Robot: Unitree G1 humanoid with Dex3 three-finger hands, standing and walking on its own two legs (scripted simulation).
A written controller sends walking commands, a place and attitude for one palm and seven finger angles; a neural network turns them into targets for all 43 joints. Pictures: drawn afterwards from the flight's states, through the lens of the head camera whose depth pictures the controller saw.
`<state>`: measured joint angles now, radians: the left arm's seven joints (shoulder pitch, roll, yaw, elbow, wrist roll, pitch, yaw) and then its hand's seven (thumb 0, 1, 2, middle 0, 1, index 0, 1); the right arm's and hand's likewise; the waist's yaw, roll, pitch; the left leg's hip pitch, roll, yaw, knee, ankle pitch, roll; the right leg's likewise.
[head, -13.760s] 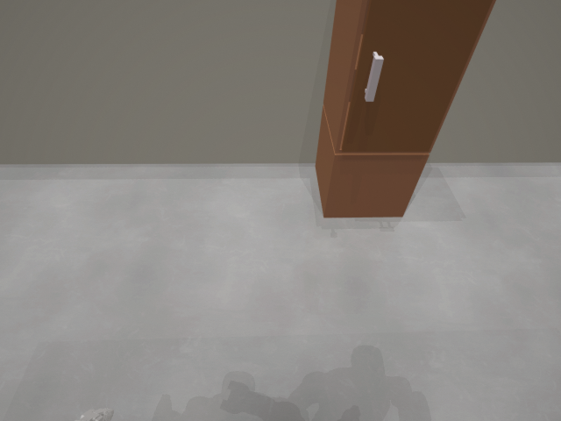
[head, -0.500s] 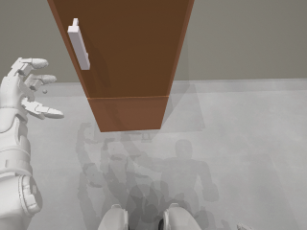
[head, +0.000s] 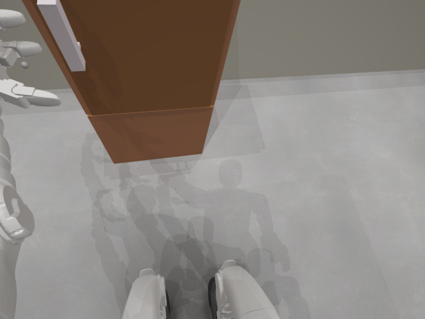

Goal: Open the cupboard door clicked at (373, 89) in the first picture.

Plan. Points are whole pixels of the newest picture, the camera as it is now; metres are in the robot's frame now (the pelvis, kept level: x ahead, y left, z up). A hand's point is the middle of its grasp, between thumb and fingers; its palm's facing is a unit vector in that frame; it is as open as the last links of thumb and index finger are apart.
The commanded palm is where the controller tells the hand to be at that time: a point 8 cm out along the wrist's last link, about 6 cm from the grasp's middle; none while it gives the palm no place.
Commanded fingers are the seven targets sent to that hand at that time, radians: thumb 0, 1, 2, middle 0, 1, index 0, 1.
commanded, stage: move the hooked fingers beside the handle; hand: left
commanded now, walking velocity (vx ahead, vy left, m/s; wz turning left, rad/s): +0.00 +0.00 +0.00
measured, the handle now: (65, 28) +0.63 +0.21 +0.06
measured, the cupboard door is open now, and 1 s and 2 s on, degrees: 0 0 0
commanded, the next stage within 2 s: slide the fingers in behind the handle in 1.10 s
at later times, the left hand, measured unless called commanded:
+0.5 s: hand (28, 52) +0.57 +0.26 +0.07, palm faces +0.08 -1.00 -0.01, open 14.0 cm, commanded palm +0.56 +0.29 +0.07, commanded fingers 0.00 -0.50 0.30 -0.30 -1.20 -0.30 -1.20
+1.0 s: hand (32, 52) +0.57 +0.25 +0.07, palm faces +0.08 -1.00 -0.04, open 14.0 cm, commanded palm +0.56 +0.28 +0.06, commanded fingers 0.00 -0.50 0.30 -0.30 -1.20 -0.30 -1.20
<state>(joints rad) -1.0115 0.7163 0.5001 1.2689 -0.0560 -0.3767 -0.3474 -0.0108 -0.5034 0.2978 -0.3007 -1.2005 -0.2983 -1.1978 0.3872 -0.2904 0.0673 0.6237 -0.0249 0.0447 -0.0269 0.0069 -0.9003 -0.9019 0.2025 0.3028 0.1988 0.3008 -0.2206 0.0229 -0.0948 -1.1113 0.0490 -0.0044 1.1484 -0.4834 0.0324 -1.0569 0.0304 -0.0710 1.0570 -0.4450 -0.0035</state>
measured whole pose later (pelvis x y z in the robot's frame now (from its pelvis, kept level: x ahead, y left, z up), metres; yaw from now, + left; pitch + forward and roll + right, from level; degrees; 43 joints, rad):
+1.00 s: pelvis +0.01 +0.00 +0.00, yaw -1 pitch +28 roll -6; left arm -1.07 0.77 0.53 1.27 0.00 -0.36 -0.31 -0.01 -0.50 0.30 -0.30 -1.20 -0.30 -1.20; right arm 0.39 -0.28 0.08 0.59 -0.04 0.10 0.01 0.00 -0.90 -0.90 0.20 0.30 0.20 0.30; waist -0.26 0.03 -0.08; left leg -1.16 0.06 -0.02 1.17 -0.51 0.03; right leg -1.09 0.05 -0.08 1.05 -0.46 0.00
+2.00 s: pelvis +0.01 +0.00 +0.00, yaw -1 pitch +28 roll -5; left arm -1.06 0.65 0.47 1.25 -0.03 -0.37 -0.22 -0.01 -0.50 0.30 -0.29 -1.20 -0.30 -1.20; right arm 0.42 -0.26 0.07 0.63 -0.05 0.08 0.02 0.00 -0.90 -0.90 0.20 0.30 0.20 0.30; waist -0.24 0.04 -0.10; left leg -1.15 0.06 -0.02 1.17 -0.50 0.03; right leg -1.09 0.04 -0.08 1.06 -0.46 0.00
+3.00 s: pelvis +0.01 +0.00 +0.00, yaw -1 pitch +28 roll -5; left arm -1.07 0.58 0.44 1.26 0.00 -0.39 -0.14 -0.01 -0.47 0.31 -0.30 -1.20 -0.30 -1.20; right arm 0.41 -0.27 0.06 0.62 -0.06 0.07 0.03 0.00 -0.90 -0.90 0.20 0.30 0.20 0.30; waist -0.24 0.04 -0.11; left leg -1.15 0.05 -0.01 1.17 -0.51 0.03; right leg -1.09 0.04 -0.07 1.07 -0.47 -0.01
